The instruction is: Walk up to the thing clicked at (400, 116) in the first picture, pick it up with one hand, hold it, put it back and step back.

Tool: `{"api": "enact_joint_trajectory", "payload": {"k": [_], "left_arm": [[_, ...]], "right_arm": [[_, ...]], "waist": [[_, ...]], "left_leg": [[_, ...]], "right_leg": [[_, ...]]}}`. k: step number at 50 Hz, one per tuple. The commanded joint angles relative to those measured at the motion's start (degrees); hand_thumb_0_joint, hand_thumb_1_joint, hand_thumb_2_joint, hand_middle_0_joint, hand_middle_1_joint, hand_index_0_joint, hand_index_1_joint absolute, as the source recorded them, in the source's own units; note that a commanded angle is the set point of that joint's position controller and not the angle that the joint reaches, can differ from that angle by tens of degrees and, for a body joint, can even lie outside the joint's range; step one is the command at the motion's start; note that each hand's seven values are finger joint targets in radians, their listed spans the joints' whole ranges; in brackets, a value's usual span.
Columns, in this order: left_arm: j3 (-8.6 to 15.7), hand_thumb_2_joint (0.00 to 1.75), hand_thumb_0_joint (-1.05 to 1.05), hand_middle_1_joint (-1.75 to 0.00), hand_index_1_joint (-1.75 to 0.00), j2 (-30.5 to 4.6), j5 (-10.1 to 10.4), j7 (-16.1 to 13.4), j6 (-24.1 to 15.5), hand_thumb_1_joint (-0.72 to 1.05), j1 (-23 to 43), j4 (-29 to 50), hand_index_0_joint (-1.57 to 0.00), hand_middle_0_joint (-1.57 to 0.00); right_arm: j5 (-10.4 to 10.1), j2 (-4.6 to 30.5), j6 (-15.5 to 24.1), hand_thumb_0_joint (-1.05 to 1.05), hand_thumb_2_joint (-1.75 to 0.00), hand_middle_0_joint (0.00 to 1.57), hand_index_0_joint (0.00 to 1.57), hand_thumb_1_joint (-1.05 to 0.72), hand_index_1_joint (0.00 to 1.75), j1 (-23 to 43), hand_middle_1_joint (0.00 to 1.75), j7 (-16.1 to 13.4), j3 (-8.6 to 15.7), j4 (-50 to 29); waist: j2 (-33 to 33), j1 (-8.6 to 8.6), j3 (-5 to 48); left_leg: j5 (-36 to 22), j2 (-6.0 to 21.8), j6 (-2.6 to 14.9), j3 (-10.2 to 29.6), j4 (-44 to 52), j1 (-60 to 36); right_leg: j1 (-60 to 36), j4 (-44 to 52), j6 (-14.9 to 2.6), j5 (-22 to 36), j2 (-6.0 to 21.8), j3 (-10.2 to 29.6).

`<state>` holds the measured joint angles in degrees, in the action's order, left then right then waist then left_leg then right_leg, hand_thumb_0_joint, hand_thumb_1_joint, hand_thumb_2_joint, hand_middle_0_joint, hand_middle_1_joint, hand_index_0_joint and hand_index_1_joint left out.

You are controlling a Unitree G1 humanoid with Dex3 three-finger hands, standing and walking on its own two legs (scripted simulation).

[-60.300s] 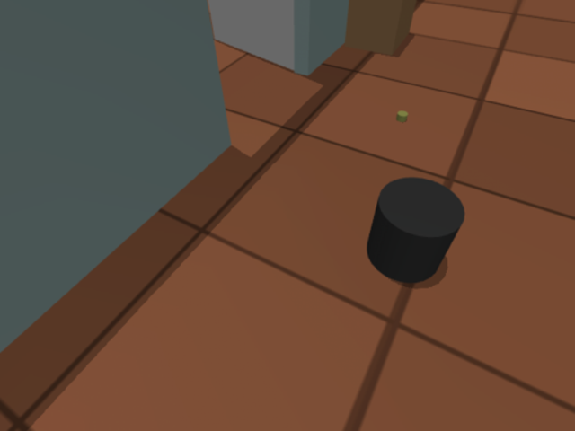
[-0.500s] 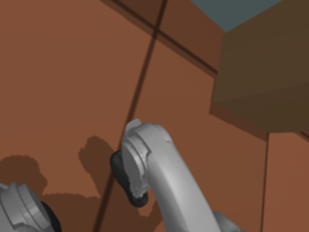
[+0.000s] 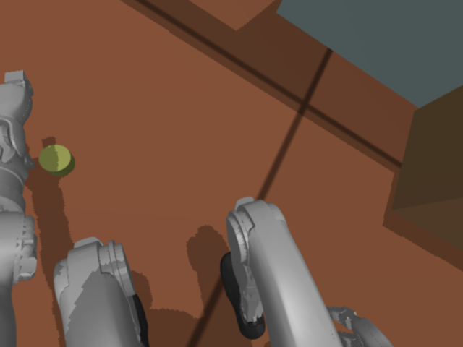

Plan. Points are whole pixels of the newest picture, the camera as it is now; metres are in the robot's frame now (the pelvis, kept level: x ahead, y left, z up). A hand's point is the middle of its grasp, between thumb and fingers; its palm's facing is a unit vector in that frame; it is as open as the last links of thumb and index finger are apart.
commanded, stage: withdraw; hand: left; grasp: from above
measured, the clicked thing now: (57, 160) +0.52 +0.27 -0.32
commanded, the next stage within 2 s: home in 0.30 s
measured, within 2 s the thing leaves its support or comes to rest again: neither
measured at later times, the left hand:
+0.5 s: hand (32, 140) +0.52 +0.27 -0.18, palm faces -0.37 -0.06 -0.93, open 13.6 cm
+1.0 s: hand out of the picture +0.35 +0.26 +0.02, palm faces -0.23 -0.68 -0.70, open 7.7 cm
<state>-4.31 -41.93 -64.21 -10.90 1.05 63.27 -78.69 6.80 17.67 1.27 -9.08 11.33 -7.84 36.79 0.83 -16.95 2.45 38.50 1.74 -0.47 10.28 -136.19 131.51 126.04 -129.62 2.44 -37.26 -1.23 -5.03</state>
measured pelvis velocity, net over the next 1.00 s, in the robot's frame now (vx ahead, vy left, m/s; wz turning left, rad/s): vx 0.00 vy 0.00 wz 0.10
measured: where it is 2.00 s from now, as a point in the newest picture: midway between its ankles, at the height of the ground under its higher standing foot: (195, 331)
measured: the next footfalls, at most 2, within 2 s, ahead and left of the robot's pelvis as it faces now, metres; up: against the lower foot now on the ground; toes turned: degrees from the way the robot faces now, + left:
none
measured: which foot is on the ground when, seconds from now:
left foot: down 0.00-1.00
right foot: down 0.00-1.00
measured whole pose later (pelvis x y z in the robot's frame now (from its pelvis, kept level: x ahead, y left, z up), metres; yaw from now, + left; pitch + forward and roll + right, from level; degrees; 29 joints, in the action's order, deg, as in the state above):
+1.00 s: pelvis +0.00 +0.00 +0.13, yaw +6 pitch +33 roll -6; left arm 0.2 -25.5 -28.4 -1.8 9.1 23.2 -31.7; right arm -0.4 16.6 -2.3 -7.6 2.7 1.6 33.3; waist 2.4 -4.6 11.2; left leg 36.3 1.8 -0.6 5.5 -111.9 108.9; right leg 105.3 -108.5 1.8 -36.3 0.6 -2.6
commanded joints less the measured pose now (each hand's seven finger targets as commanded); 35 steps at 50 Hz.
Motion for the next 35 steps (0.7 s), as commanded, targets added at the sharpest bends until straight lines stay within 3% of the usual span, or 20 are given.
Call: {"api": "enact_joint_trajectory", "payload": {"k": [1, 4, 9, 16, 18, 20, 21, 22, 23, 24, 28, 32, 35], "left_arm": [[0.5, 1.0, 0.0, -1.01, -1.01, -8.5, -1.1, 1.1, -2.6, -0.49, 21.7, 5.6, -0.08, -0.09], [1.5, 0.99, 0.0, -1.0, -1.0, -11.8, -2.9, 0.2, -4.7, -0.48, 23.1, 5.6, -0.1, -0.11], [2.6, 0.98, 0.0, -0.98, -0.99, -13.6, -5.1, -3.2, -6.8, -0.49, 22.0, -0.6, -0.11, -0.12], [4.9, 0.96, 0.0, -0.97, -0.97, -16.2, -6.2, -8.0, -8.5, -0.48, 25.8, 3.9, -0.12, -0.12], [6.1, 0.97, 0.0, -0.97, -0.97, -17.0, -6.3, -9.0, -8.5, -0.5, 27.0, 9.3, -0.12, -0.12], [8.0, 0.95, 0.0, -0.96, -0.95, -19.2, -5.9, -9.9, -7.6, -0.49, 24.8, 14.4, -0.12, -0.11], [9.1, 0.88, 0.0, -0.88, -0.87, -19.0, -5.4, -10.2, -6.6, -0.41, 22.9, 15.4, -0.19, -0.19], [9.2, 0.9, 0.0, -0.8, -0.79, -19.2, -4.7, -10.2, -5.7, -0.33, 22.7, 17.1, -0.2, -0.22], [9.4, 0.91, 0.0, -0.72, -0.71, -18.9, -4.1, -10.2, -4.8, -0.25, 22.8, 18.2, -0.2, -0.22], [10.1, 0.89, 0.0, -0.64, -0.66, -19.4, -2.9, -10.1, -4.0, -0.17, 23.3, 19.1, -0.19, -0.21], [8.6, 0.94, 0.0, -0.59, -0.61, -13.3, 2.6, -6.4, 0.1, 0.14, 14.8, 19.2, -0.2, -0.22], [8.9, 0.98, 0.0, -0.53, -0.54, -8.5, 10.4, -0.1, 2.6, 0.42, 5.0, 26.7, -0.21, -0.22], [9.2, 0.96, 0.0, -0.44, -0.44, -4.5, 16.3, 4.3, 3.2, 0.64, -3.5, 30.7, -0.21, -0.22]], "right_arm": [[-0.1, 15.0, -2.2, 0.0, -0.9, 0.2, 0.2, -0.9, 0.3, -13.3, 0.3, -3.7, 4.2, -0.3], [0.3, 13.9, -2.5, 0.0, -0.9, 0.2, 0.2, -0.9, 0.3, -11.8, 0.3, -5.2, 3.3, -1.8], [0.9, 14.2, -2.2, 0.0, -0.9, 0.2, 0.2, -0.9, 0.3, -11.9, 0.3, -6.6, 1.6, -1.9], [2.0, 15.4, -0.5, 0.0, -0.9, 0.2, 0.2, -0.9, 0.3, -13.7, 0.3, -6.7, 2.1, -0.9], [2.3, 15.8, -0.1, 0.0, -0.9, 0.2, 0.2, -0.9, 0.3, -14.8, 0.3, -6.4, 2.6, -0.5], [1.7, 15.7, -0.1, 0.0, -0.9, 0.2, 0.2, -0.9, 0.3, -15.1, 0.3, -6.1, 3.7, -1.1], [1.4, 16.1, -0.1, 0.0, -0.89, 0.2, 0.2, -0.89, 0.3, -15.7, 0.3, -6.0, 4.6, -1.1], [1.2, 15.5, -0.3, 0.0, -0.89, 0.2, 0.2, -0.89, 0.3, -15.6, 0.3, -5.9, 4.9, -1.2], [1.1, 14.8, -0.6, 0.0, -0.9, 0.2, 0.2, -0.89, 0.3, -16.2, 0.3, -5.7, 5.2, -0.9], [0.7, 14.8, -0.9, 0.0, -0.9, 0.2, 0.2, -0.89, 0.3, -16.3, 0.3, -5.6, 5.5, -0.7], [-0.5, 13.5, -1.7, 0.0, -0.9, 0.2, 0.2, -0.89, 0.3, -16.8, 0.3, -5.3, 7.1, 0.0], [-2.6, 12.9, -3.1, 0.0, -0.9, 0.2, 0.2, -0.89, 0.3, -16.3, 0.3, -4.9, 9.9, -1.3], [-4.0, 12.6, -4.0, 0.0, -0.9, 0.2, 0.2, -0.9, 0.3, -14.7, 0.3, -5.3, 11.2, -2.5]], "waist": [[11.8, -5.19, 26.5], [13.7, -3.5, 28.9], [13.0, -4.31, 29.7], [20.6, -3.81, 34.7], [24.1, -3.44, 40.4], [27.5, -1.25, 46.3], [27.5, -1.18, 47.0], [28.0, -0.02, 50.2], [27.8, -0.57, 51.3], [27.1, 0.17, 51.9], [22.9, 1.57, 49.3], [19.5, 5.45, 51.4], [13.2, 6.15, 44.1]], "left_leg": [[-1.9, -1.3, 1.24, -4.9, 14.9, -21.3], [-3.8, -1.6, 1.36, -6.3, 14.3, -21.0], [-3.9, -1.5, 1.75, -6.2, 12.7, -19.6], [-6.8, -1.0, 0.77, -6.0, 11.2, -26.0], [-10.5, -1.0, 0.46, -6.3, 10.7, -29.3], [-12.6, -0.9, 0.27, -6.7, 11.6, -32.8], [-14.2, -1.0, 0.17, -6.9, 12.1, -34.4], [-14.6, -0.7, 0.21, -7.1, 12.5, -35.5], [-15.2, -0.6, 0.62, -7.4, 12.2, -35.6], [-14.8, -0.6, 0.86, -7.8, 12.7, -34.3], [-14.1, -0.9, 1.4, -8.4, 15.7, -33.5], [-15.8, -1.2, 1.64, -8.8, 20.4, -36.0], [-14.1, -1.3, 1.92, -7.9, 23.0, -34.3]], "right_leg": [[-15.9, 15.2, -5.82, 2.6, -3.0, -4.5], [-17.9, 14.5, -5.56, 3.5, -2.8, -3.4], [-16.9, 12.8, -5.03, 3.7, -2.7, -3.8], [-14.8, 9.2, -5.32, 7.8, -2.4, -5.7], [-16.4, 8.3, -5.19, 11.8, -2.1, -6.3], [-18.7, 8.0, -5.27, 13.7, -2.0, -5.7], [-18.8, 8.4, -5.19, 15.1, -1.6, -5.9], [-20.1, 8.5, -5.28, 15.5, -1.9, -5.4], [-22.0, 9.2, -4.85, 16.7, -2.1, -4.8], [-22.6, 10.0, -4.82, 16.5, -2.1, -4.4], [-24.0, 13.2, -4.82, 15.5, -2.3, -4.0], [-29.2, 17.0, -4.92, 16.1, -1.8, -2.8], [-27.7, 20.5, -5.26, 13.9, -1.3, -2.4]]}}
